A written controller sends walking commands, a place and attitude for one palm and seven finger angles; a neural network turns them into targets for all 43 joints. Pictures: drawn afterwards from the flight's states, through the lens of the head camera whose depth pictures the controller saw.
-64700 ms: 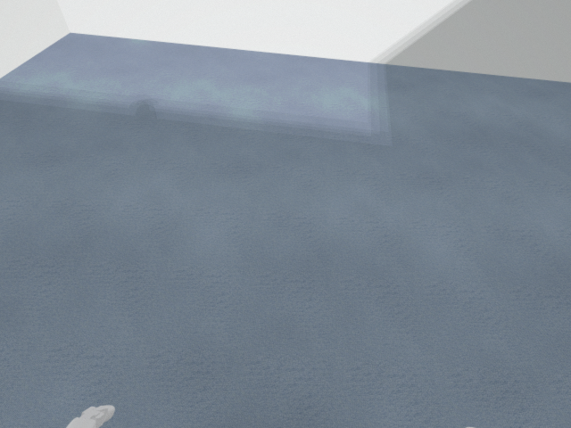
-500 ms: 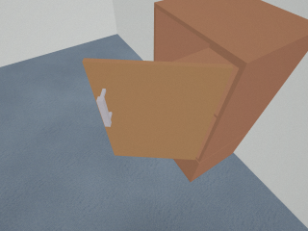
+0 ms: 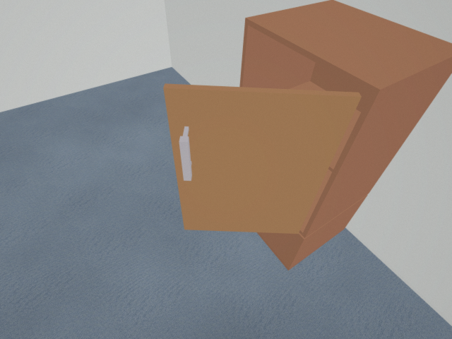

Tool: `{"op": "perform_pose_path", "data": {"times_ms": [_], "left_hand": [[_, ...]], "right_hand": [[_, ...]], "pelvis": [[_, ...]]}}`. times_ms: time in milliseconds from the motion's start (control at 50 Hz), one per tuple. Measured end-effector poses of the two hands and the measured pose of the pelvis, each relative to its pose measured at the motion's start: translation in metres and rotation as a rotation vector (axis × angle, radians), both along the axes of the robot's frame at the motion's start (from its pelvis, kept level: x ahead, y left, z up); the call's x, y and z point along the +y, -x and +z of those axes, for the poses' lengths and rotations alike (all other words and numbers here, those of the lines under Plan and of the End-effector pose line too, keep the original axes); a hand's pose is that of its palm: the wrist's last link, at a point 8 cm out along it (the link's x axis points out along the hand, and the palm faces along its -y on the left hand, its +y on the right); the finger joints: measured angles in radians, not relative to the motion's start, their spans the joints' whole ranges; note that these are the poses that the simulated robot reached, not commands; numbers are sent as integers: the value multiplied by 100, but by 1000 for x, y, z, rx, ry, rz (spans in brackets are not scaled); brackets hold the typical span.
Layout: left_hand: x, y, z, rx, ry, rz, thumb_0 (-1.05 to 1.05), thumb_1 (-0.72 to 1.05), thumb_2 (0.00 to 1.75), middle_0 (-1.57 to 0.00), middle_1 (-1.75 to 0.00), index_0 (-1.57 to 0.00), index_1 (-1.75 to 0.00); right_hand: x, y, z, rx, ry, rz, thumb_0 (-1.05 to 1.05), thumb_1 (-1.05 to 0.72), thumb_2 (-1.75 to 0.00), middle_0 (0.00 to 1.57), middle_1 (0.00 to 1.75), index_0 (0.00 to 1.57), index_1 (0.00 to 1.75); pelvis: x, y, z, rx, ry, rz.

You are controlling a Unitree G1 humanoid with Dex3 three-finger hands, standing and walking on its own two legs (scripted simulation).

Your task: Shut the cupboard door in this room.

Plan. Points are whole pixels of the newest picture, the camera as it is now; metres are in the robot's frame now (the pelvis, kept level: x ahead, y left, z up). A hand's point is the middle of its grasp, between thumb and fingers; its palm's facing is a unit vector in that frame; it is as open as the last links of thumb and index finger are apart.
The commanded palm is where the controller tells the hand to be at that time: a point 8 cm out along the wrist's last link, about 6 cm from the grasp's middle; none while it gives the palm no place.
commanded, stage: come to a stop and stand still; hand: left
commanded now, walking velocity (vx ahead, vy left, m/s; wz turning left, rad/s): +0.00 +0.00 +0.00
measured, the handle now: (187, 154) +0.53 +0.14 -0.01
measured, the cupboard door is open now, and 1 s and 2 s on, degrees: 55 55 55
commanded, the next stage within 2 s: look again from close up in 0.12 s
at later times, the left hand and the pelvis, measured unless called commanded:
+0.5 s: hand out of the picture +0.06 +0.19 -0.16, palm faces -0.03 -0.95 -0.31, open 7.4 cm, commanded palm none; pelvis +0.01 -0.04 +0.01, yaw +0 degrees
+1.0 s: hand out of the picture +0.08 +0.16 -0.16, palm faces -0.02 -0.96 -0.28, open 7.3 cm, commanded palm none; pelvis +0.03 -0.06 +0.01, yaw +0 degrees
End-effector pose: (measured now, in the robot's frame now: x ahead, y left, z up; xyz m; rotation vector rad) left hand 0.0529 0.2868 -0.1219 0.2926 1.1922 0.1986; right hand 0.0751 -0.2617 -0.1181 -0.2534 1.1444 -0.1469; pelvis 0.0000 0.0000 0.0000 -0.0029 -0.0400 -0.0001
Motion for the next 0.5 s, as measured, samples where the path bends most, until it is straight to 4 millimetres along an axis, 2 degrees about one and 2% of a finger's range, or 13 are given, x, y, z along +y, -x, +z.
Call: {"op": "perform_pose_path", "data": {"times_ms": [120, 220, 360, 500], "left_hand": [[-4, 10, -3, 42, 11, -5, 0, 91, 90, -20, -30, -20, -29], [-15, 15, -4, 69, 25, -5, 0, 91, 90, -20, -30, -20, -29], [-32, 14, -3, 84, 30, -7, 0, 91, 90, -20, -30, -20, -29], [-47, 1, 2, 63, 21, -10, 0, 91, 90, -20, -30, -20, -30]], "right_hand": [[-18, 18, 3, 53, 35, -25, 1, -90, -90, 20, 30, 21, 30], [-32, 22, 6, 78, 51, -34, 1, -90, -90, 20, 30, 21, 30], [-47, 12, 6, 74, 46, -32, 1, -90, -90, 20, 30, 21, 30], [-57, -6, 4, 50, 25, -19, 1, -90, -90, 20, 30, 21, 30]], "pelvis": [[-2, 2, 2, -2, -4, 1], [-8, 1, 4, -1, -7, 3], [-22, -3, 6, 0, -11, 3], [-37, -6, 8, 1, -12, 6]]}}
